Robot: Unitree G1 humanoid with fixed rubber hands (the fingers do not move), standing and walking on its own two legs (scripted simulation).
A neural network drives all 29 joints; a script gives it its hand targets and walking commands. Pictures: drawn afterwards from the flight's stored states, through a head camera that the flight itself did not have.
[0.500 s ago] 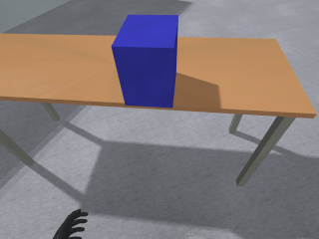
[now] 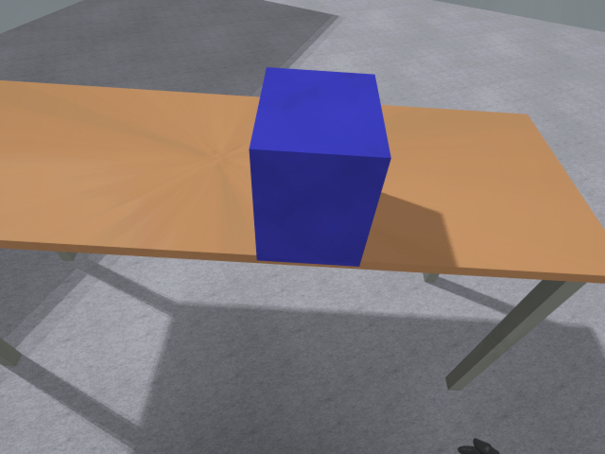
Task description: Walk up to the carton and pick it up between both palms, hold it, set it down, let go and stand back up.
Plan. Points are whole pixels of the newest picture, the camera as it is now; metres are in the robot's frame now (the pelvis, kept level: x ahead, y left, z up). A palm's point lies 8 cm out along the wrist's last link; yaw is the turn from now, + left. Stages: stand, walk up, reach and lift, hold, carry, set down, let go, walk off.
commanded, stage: walk up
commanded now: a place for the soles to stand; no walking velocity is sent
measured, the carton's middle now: (314, 169) +0.54 +0.01 +0.07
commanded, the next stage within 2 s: none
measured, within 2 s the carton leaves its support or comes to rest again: neither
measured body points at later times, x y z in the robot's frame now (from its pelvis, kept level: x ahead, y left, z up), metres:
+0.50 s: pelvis +0.03 +0.00 +0.01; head +0.04 +0.00 +0.46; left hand +0.18 +0.25 -0.09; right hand +0.10 -0.27 -0.10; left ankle +0.07 +0.12 -0.72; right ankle +0.03 -0.12 -0.72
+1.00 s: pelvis +0.04 +0.00 +0.01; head +0.04 -0.01 +0.46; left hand +0.17 +0.25 -0.09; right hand +0.09 -0.29 -0.09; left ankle +0.06 +0.12 -0.70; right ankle +0.03 -0.12 -0.72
